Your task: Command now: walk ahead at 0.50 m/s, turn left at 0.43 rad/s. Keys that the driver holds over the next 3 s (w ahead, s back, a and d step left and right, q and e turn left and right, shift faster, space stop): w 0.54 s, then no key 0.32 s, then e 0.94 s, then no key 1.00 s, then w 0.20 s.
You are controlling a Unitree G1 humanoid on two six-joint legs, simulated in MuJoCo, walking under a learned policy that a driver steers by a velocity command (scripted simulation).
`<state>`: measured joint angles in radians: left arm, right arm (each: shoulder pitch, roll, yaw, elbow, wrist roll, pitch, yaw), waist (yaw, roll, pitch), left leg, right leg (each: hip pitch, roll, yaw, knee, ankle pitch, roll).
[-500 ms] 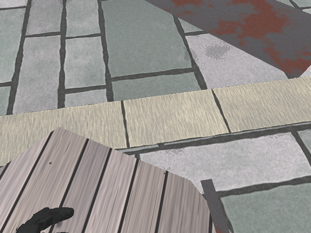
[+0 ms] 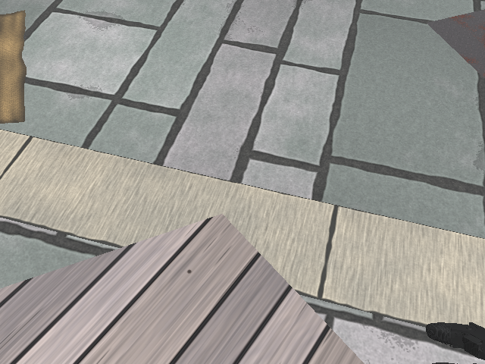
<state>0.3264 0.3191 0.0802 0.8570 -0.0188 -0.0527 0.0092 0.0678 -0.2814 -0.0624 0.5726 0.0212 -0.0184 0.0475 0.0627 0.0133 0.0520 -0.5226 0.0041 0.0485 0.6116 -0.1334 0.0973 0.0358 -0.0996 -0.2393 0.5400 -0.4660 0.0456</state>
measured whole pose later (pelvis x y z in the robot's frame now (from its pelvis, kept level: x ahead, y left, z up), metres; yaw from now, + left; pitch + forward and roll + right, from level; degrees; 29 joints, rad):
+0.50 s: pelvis +0.28 -0.01 +0.01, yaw +4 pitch +3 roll +1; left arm 0.05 0.26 0.03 0.74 -0.01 -0.09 -0.05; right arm 0.39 -0.30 -0.06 0.80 0.02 -0.05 0.00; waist -0.07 -0.04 0.01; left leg 0.06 -0.05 -0.02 0.30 -0.40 0.03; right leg -0.55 -0.04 -0.01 0.51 0.00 -0.03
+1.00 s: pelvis +0.47 -0.01 +0.02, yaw +2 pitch +1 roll -1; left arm 0.18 0.27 0.03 0.89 0.00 -0.03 -0.01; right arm 0.15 -0.25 -0.05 0.75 -0.02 -0.01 -0.04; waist 0.04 0.00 0.01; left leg -0.36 0.04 -0.02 0.50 -0.16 -0.02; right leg -0.23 0.05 -0.01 0.51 -0.31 -0.03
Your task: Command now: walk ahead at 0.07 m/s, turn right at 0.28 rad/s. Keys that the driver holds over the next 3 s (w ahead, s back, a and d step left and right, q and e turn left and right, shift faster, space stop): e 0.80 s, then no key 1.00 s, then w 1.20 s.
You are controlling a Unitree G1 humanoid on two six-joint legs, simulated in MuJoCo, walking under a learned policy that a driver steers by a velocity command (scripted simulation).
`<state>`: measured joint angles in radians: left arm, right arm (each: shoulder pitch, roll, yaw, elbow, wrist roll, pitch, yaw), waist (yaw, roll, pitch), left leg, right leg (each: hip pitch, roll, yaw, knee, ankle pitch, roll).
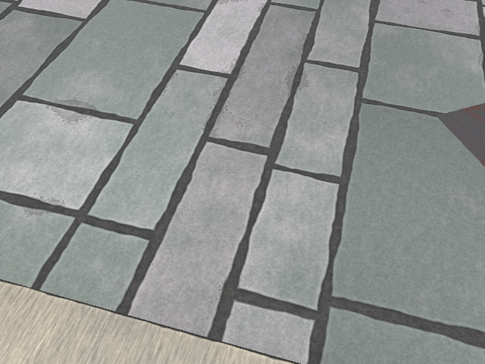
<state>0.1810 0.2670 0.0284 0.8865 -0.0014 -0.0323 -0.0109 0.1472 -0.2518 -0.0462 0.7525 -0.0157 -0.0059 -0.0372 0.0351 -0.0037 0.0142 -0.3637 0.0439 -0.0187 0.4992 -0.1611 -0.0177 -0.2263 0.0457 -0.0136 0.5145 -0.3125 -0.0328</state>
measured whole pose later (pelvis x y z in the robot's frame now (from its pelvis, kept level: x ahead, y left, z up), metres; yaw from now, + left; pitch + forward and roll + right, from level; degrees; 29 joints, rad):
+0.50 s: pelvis +0.01 -0.04 +0.01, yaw -16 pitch +2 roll +3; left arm 0.23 0.28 0.07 0.76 -0.01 0.02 0.03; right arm 0.08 -0.30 -0.10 0.80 0.00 0.01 -0.06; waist 0.02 0.02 0.04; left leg -0.55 -0.01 -0.05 1.04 -0.36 -0.07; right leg -0.30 0.04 0.08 0.46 -0.20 -0.06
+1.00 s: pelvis +0.02 -0.01 +0.01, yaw -31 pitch +1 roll -1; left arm 0.19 0.34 0.09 0.72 -0.02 0.06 0.03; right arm 0.14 -0.26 -0.06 0.80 -0.01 0.00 -0.03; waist -0.01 -0.04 0.06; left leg -0.22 0.02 -0.01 0.43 -0.23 0.01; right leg -0.44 0.05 0.11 0.98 -0.45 0.09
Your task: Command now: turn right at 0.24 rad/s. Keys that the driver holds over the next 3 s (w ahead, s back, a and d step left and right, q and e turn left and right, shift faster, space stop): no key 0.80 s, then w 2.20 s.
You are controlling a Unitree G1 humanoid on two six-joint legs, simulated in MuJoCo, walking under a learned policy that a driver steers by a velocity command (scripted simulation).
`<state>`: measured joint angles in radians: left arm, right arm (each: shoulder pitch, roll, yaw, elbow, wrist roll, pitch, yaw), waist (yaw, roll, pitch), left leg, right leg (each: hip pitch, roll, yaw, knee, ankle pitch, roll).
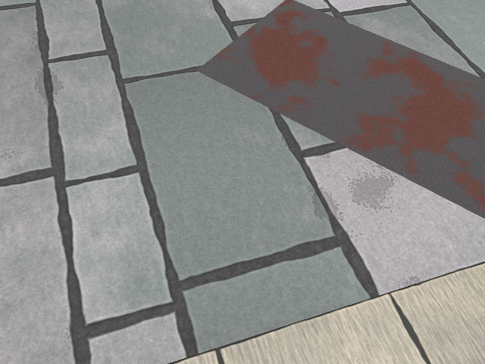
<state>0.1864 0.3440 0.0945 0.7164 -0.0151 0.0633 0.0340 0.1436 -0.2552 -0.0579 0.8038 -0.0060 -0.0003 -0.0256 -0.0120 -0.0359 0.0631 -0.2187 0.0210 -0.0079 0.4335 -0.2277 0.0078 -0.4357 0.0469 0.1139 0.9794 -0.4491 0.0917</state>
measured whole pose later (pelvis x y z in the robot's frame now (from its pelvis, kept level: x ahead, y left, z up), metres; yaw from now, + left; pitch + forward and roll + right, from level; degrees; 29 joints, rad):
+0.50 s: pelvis +0.00 -0.04 +0.00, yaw -1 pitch -2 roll +0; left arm 0.18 0.23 0.02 0.81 0.01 0.01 0.01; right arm 0.19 -0.29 -0.04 0.96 -0.01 0.00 -0.03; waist -0.02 0.00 0.03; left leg -0.17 0.07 -0.02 0.44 -0.25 -0.08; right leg -0.17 0.04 0.04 0.48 -0.28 -0.03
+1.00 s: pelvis +0.03 -0.01 -0.01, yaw +0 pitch -1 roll -1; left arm 0.30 0.26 0.05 0.97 -0.02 -0.02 0.02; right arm 0.25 -0.26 -0.03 1.05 0.03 -0.05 -0.01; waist 0.00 -0.01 -0.01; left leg -0.26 0.02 0.03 0.67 -0.45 0.05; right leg -0.16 0.01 0.04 0.51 -0.35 -0.02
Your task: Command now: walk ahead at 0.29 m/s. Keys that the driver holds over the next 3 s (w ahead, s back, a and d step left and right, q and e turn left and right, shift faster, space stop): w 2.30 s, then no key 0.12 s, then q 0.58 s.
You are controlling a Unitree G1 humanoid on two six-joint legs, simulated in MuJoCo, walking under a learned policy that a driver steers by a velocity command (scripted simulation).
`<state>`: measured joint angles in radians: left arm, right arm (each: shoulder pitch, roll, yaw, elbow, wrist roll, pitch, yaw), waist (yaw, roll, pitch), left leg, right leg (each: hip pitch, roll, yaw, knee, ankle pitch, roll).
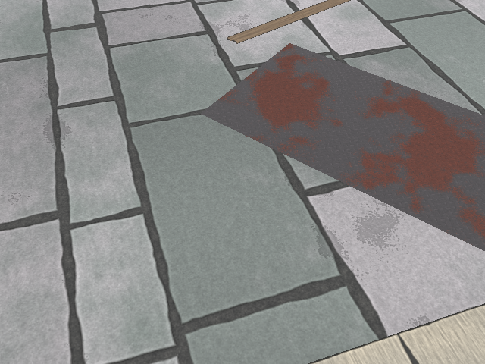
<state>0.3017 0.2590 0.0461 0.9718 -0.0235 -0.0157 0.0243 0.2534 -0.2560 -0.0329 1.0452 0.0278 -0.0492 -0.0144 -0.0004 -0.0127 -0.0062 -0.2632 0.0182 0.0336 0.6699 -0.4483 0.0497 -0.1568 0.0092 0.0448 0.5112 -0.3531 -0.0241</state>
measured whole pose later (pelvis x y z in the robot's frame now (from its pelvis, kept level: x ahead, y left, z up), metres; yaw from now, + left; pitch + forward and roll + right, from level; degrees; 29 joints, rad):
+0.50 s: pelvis +0.22 +0.00 -0.02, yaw +1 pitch +2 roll +0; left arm -0.10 0.23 0.03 0.79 -0.03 -0.10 -0.05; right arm 0.52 -0.23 -0.03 1.08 0.00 -0.06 -0.02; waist -0.09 -0.01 0.05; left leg 0.22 0.00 0.02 0.22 -0.45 0.01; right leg -0.52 0.01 -0.06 0.49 -0.01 -0.08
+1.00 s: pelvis +0.50 +0.02 -0.01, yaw +1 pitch +2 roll -4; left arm 0.36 0.27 0.06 1.01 -0.02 -0.09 0.02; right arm 0.04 -0.26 -0.04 0.84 0.02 -0.09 0.04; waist 0.08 0.05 0.02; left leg -0.55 0.10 -0.06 0.47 0.16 0.02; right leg 0.00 0.07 -0.06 0.36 -0.39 -0.01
